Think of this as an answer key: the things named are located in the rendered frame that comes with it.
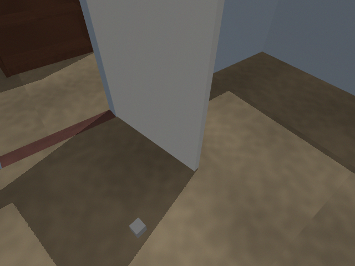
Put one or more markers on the cube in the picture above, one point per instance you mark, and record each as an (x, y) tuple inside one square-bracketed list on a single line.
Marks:
[(138, 227)]

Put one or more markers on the bookshelf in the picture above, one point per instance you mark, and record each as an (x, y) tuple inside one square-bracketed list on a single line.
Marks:
[(36, 33)]

